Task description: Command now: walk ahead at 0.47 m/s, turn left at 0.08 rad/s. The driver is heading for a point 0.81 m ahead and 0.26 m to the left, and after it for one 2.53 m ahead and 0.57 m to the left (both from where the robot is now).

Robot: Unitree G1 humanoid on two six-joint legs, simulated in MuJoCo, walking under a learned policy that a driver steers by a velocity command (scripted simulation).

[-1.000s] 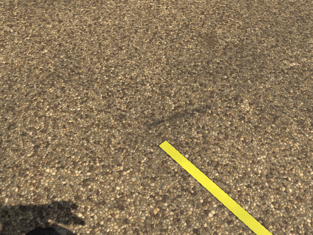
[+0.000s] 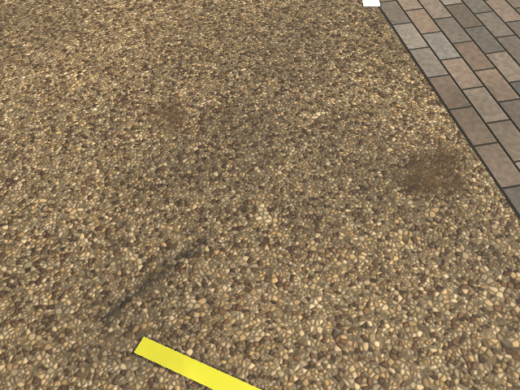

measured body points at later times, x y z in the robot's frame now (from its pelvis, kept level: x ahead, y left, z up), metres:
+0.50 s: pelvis +0.29 +0.05 -0.01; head +0.32 +0.06 +0.44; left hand +0.33 +0.34 -0.11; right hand +0.49 -0.18 -0.10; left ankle +0.32 +0.13 -0.74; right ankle +0.23 -0.12 -0.64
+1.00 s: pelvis +0.57 +0.06 +0.00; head +0.60 +0.06 +0.45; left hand +0.52 +0.35 -0.10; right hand +0.82 -0.11 -0.11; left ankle +0.48 +0.17 -0.65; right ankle +0.64 -0.02 -0.74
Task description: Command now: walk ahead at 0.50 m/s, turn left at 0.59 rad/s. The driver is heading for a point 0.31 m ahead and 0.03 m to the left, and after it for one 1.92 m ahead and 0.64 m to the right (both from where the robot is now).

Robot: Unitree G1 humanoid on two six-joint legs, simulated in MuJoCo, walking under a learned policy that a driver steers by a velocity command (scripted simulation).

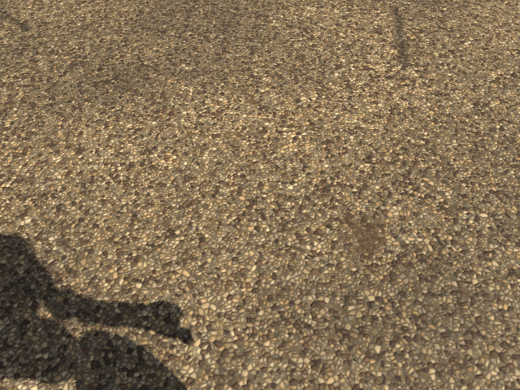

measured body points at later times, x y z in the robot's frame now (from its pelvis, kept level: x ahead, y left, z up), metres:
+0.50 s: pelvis +0.26 +0.07 +0.00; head +0.29 +0.08 +0.45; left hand +0.31 +0.36 -0.13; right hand +0.42 -0.19 -0.09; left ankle +0.29 +0.16 -0.74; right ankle +0.21 -0.09 -0.65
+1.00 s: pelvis +0.53 +0.00 -0.01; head +0.57 -0.02 +0.44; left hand +0.72 +0.24 -0.11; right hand +0.59 -0.30 -0.12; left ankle +0.48 +0.18 -0.64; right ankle +0.57 -0.08 -0.74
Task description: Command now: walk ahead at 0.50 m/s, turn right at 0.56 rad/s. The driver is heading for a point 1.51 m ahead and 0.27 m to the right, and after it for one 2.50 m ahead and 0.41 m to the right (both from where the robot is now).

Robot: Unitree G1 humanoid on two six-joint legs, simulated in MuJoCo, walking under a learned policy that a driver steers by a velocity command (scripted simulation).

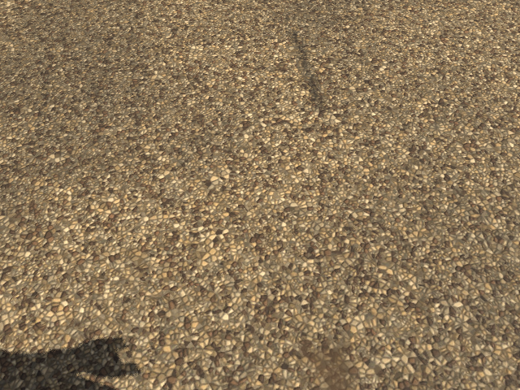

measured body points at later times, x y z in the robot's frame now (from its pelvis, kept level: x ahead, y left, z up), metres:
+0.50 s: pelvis +0.28 +0.05 +0.01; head +0.31 +0.05 +0.45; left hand +0.46 +0.29 -0.11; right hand +0.34 -0.25 -0.09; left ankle +0.35 +0.14 -0.73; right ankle +0.18 -0.07 -0.64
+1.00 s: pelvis +0.51 -0.11 +0.00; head +0.54 -0.13 +0.45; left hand +0.77 +0.06 -0.08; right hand +0.43 -0.38 -0.13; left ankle +0.49 +0.09 -0.64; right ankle +0.52 -0.21 -0.73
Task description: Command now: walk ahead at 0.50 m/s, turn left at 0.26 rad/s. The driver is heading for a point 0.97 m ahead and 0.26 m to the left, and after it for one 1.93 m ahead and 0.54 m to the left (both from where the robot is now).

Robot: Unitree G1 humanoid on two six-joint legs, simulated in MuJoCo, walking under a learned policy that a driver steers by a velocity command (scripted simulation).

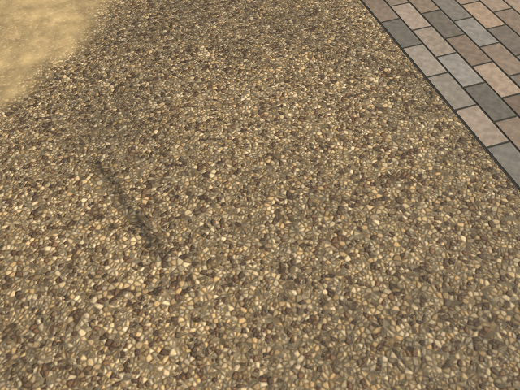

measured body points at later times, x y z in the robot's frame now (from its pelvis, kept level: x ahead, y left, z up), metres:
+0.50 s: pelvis +0.27 +0.07 -0.01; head +0.31 +0.09 +0.43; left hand +0.28 +0.37 -0.13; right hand +0.49 -0.15 -0.11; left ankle +0.33 +0.16 -0.74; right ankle +0.15 -0.11 -0.63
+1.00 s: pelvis +0.56 +0.12 +0.00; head +0.58 +0.13 +0.45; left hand +0.56 +0.43 -0.10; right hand +0.77 -0.08 -0.12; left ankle +0.40 +0.17 -0.65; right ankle +0.67 +0.06 -0.74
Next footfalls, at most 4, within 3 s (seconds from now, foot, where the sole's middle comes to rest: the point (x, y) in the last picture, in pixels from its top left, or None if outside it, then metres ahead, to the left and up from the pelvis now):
0.40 left None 0.37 0.17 -0.77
0.88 right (243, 299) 0.70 0.08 -0.77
1.34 left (136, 274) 0.79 0.39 -0.77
1.84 right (212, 182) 1.13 0.18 -0.77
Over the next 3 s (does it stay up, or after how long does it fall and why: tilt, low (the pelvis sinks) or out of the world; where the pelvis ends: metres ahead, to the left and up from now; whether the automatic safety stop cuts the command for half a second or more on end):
stays up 1.62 0.38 0.00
